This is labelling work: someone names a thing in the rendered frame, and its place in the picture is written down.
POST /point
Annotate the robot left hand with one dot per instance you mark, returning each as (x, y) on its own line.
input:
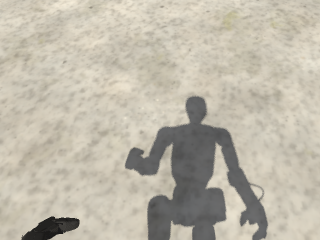
(51, 227)

